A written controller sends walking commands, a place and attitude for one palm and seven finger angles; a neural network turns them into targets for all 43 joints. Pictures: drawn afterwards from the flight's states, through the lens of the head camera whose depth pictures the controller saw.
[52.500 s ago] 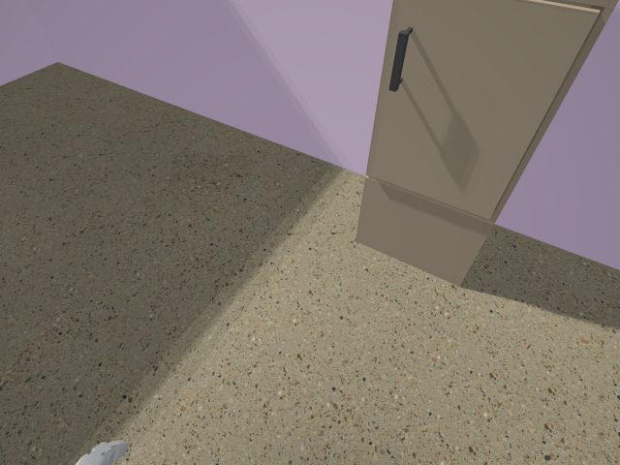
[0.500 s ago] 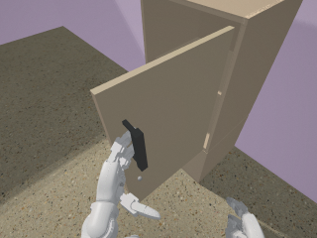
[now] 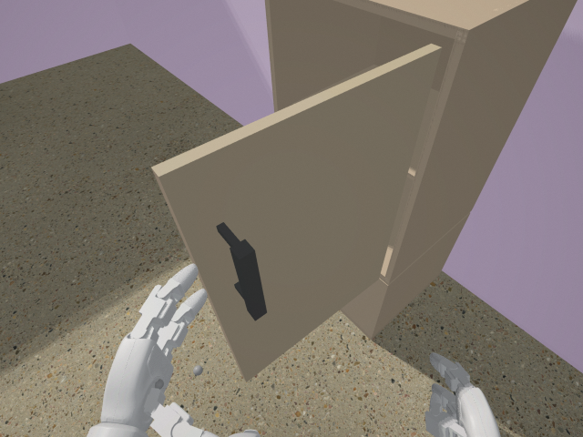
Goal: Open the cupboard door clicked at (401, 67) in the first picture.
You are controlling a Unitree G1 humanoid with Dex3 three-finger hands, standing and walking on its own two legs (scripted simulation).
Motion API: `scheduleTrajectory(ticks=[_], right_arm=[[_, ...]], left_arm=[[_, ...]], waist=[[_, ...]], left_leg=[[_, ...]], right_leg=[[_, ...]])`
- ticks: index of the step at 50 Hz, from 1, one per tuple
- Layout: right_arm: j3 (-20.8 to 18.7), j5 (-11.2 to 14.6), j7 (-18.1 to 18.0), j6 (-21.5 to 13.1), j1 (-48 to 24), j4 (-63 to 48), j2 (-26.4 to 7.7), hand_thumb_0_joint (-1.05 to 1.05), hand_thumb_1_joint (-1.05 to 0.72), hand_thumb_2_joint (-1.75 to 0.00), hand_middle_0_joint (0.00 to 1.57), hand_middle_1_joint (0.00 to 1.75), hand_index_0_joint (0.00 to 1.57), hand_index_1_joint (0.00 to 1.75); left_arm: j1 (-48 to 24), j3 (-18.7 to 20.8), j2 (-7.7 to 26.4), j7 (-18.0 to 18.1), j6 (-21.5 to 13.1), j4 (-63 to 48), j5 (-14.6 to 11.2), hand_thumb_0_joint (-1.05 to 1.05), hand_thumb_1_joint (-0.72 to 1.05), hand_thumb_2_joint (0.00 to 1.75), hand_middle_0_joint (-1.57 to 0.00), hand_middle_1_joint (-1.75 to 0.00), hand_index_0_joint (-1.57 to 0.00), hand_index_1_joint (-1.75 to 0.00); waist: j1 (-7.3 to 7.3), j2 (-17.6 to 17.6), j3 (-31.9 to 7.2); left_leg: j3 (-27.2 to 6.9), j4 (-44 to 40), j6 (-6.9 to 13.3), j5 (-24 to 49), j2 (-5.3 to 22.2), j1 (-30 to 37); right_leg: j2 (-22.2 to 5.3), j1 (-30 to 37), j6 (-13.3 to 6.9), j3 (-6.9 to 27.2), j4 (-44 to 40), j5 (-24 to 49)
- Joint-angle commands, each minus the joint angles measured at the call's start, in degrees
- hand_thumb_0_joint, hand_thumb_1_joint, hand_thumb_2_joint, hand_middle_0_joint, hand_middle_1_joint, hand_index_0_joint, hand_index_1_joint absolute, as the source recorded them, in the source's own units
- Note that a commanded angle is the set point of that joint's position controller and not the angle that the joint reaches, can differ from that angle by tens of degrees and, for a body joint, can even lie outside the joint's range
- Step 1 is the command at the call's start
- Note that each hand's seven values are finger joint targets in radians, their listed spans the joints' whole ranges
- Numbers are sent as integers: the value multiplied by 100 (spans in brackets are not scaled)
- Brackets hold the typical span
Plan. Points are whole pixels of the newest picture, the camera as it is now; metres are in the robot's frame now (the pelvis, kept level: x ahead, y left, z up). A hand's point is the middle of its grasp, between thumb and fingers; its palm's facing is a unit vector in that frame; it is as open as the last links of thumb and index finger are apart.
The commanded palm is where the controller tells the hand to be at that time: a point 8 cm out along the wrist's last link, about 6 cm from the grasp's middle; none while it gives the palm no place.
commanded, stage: slide the hand sideways off the handle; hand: left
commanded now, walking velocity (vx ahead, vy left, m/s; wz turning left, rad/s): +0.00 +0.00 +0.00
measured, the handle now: (242, 273) +0.30 +0.08 +0.10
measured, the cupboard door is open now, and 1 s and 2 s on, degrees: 88 88 88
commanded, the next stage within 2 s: draw the hand back to the body in 0.22 s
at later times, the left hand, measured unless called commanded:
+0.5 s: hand (150, 373) +0.17 +0.16 +0.10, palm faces -0.07 -1.00 -0.05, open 16.3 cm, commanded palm +0.14 +0.22 +0.11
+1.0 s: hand (61, 359) +0.17 +0.23 +0.14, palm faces +0.19 -0.94 -0.26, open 15.1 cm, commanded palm +0.14 +0.28 +0.17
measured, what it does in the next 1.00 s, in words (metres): stands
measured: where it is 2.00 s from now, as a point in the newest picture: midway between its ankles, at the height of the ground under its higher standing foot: outside the picture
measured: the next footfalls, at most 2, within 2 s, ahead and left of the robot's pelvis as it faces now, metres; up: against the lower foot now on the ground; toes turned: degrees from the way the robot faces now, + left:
none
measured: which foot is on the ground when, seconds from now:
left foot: down 0.00-1.00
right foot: down 0.00-1.00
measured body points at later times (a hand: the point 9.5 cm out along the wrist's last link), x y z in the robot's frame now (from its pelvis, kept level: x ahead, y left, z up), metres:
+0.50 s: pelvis -0.01 +0.02 +0.00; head +0.01 +0.01 +0.45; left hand +0.17 +0.21 +0.11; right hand +0.18 -0.20 -0.07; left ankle +0.04 +0.13 -0.69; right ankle -0.03 -0.08 -0.69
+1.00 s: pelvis +0.00 +0.04 +0.03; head -0.02 +0.03 +0.48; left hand +0.16 +0.28 +0.16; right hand +0.19 -0.18 -0.03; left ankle +0.04 +0.13 -0.69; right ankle -0.03 -0.08 -0.69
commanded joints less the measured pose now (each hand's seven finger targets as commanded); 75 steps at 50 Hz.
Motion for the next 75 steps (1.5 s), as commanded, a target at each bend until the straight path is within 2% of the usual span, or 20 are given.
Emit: scheduleTrajectory(ticks=[1, 9, 11, 16, 17, 19, 20, 25, 30, 36, 41, 42, 43, 44, 49, 50, 56, 61, 65, 75], right_arm=[[-219, 34, -106, -362, -515, -977, -480, 0, -90, -90, 20, 30, 20, 30], [-277, 93, -251, -465, -482, -888, -539, 0, -90, -90, 20, 30, 20, 30], [-263, 104, -251, -509, -505, -927, -531, 0, -90, -90, 20, 30, 20, 30], [-263, 115, -265, -544, -523, -964, -549, 0, -90, -90, 20, 30, 20, 30], [-277, 121, -280, -549, -514, -959, -563, 0, -90, -90, 20, 30, 20, 30], [-242, 124, -288, -567, -532, -1003, -541, 0, -90, -90, 20, 30, 20, 30], [-255, 125, -294, -563, -528, -973, -546, 0, -90, -90, 20, 30, 20, 30], [-207, 179, -285, -556, -595, -988, -509, 0, -90, -90, 20, 30, 20, 30], [-164, 211, -327, -579, -662, -958, -572, 0, -90, -90, 20, 30, 20, 30], [-96, 224, -357, -748, -648, -905, -608, 0, -90, -90, 20, 30, 20, 30], [-89, 252, -342, -859, -690, -760, -612, 0, -90, -90, 20, 30, 20, 30], [-58, 188, -506, -758, -758, -851, -529, 0, -90, -90, 20, 30, 20, 30], [-10, 137, -564, -714, -711, -780, -438, 0, -90, -90, 20, 30, 20, 30], [-18, 135, -577, -679, -690, -762, -443, 0, -90, -90, 20, 30, 20, 30], [-1, 57, -612, -598, -815, -561, -501, 0, -90, -90, 20, 30, 20, 30], [-10, 35, -631, -611, -860, -497, -537, 0, -90, -90, 20, 30, 20, 30], [15, -18, -617, -728, -937, -214, -542, 0, -90, -90, 20, 30, 20, 30], [-31, -29, -523, -747, -1024, -50, -591, 0, -90, -90, 20, 30, 20, 30], [-87, -47, -474, -681, -1058, 74, -624, 0, -90, -90, 20, 30, 20, 30], [-160, -51, -434, -544, -1095, 225, -612, 0, -90, -90, 20, 30, 20, 30]], left_arm=[[-18, 526, 412, -145, -501, -1289, -232, 0, -50, 30, -15, -30, -15, -30], [87, 917, 702, -693, -665, -1160, -583, 0, -50, 30, -15, -30, -15, -30], [122, 727, 529, -744, -660, -1220, -618, 0, -50, 30, -15, -30, -15, -30], [29, 599, 465, -680, -545, -1177, -595, 0, -50, 30, -15, -30, -15, -30], [-151, 790, 697, -624, -548, -1321, -579, 0, -50, 30, -15, -30, -15, -30], [-265, 809, 778, -523, -517, -1580, -530, 0, -50, 30, -15, -30, -15, -30], [-282, 978, 930, -445, -489, -1620, -502, 0, -50, 30, -15, -30, -15, -30], [86, 1073, 818, -373, -161, -1545, -576, 0, -50, 30, -15, -30, -15, -30], [4, 1176, 895, -526, 278, -1537, -682, 0, -50, 30, -15, -30, -15, -30], [-342, 1447, 1163, -596, 374, -2118, -775, 0, -50, 30, -15, -30, -15, -30], [-151, 1732, 1229, -683, 548, -1941, -885, 0, -32, 37, -16, -30, -16, -30], [-281, 1884, 1909, 136, 615, -2445, -62, 0, -29, 39, -16, -30, -16, -30], [18, 1621, 1384, 481, 749, -2215, 25, 0, -26, 40, -16, -30, -16, -30], [145, 1544, 1239, 630, 857, -2101, 84, 0, -22, 42, -16, -30, -16, -30], [-123, 1687, 1482, 1117, 958, -2180, 441, 0, -5, 50, -17, -30, -17, -30], [-224, 1819, 1629, 1188, 965, -2101, 478, 0, -1, 51, -17, -30, -17, -30], [-481, 2051, 1737, 1369, 921, -2201, 580, 0, 20, 60, -18, -30, -18, -30], [-435, 2165, 1702, 1358, 904, -2042, 576, 0, 37, 68, -18, -30, -18, -30], [-440, 2548, 1912, 1359, 912, -1775, 570, 0, 51, 74, -19, -30, -19, -30], [-1025, 3172, 2290, 1345, 875, -1840, 499, 0, 87, 88, -20, -30, -20, -30]], waist=[[-30, -588, -547], [-29, -610, -642], [-27, -438, -632], [-45, -478, -559], [-19, -392, -636], [19, -158, -678], [64, -174, -719], [147, -134, -675], [71, -314, -422], [103, -3, -414], [159, 107, -324], [409, 76, -198], [250, 32, 117], [229, -102, 189], [207, -18, 235], [230, -112, 272], [270, 223, 73], [296, 51, 182], [364, -117, 209], [374, 192, -13]], left_leg=[[-119, -292, 211, 864, -180, 603], [-177, -160, 208, 792, -169, 482], [-189, -172, 218, 845, -174, 539], [-229, -278, 234, 672, -149, 535], [-241, -296, 235, 649, -136, 571], [-248, -414, 251, 630, -126, 733], [-261, -458, 249, 602, -102, 743], [-298, -699, 239, 600, -72, 907], [-320, -881, 246, 453, -49, 967], [-412, -1091, 227, 536, -36, 1265], [-463, -1265, 197, 570, -17, 1429], [-392, -1488, 173, 358, 20, 1445], [-328, -1548, 162, 253, 7, 1530], [-348, -1588, 158, 166, 18, 1560], [-330, -1999, 190, 210, 56, 1991], [-328, -2066, 199, 214, 57, 2039], [-377, -2508, 177, 893, 80, 2631], [-382, -2794, 138, 1386, 143, 2861], [-280, -2880, 137, 1800, 144, 2963], [-63, -2838, 157, 2624, 101, 3375]], right_leg=[[-226, -32, 441, 625, -1086, 2581], [-234, -157, 471, 666, -1071, 2348], [-222, -201, 460, 614, -1032, 2383], [-119, -419, 371, 400, -995, 1788], [-102, -429, 343, 406, -992, 1661], [-40, -454, 263, 294, -979, 1422], [-9, -403, 237, 264, -978, 1296], [52, -249, 211, 123, -1061, 1328], [58, -196, 256, 83, -1292, 1203], [95, -118, 208, -31, -1346, 1229], [105, 6, 191, -81, -1477, 1294], [-28, 125, 113, 316, -1965, 1163], [-85, 79, 119, 308, -2164, 995], [-98, 57, 136, 278, -2221, 877], [-124, 508, 155, 231, -2540, 941], [-121, 601, 154, 257, -2660, 925], [-128, 1222, 133, 193, -2788, 1542], [-101, 1535, 149, 174, -2927, 1879], [-86, 1797, 147, 184, -3084, 2190], [-127, 2139, 171, 253, -3282, 2974]])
